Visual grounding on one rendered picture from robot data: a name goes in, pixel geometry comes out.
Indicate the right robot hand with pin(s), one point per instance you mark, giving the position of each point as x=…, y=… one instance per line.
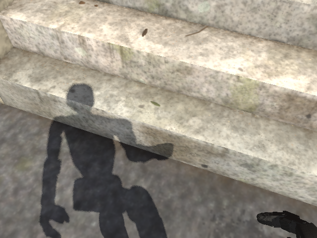
x=289, y=222

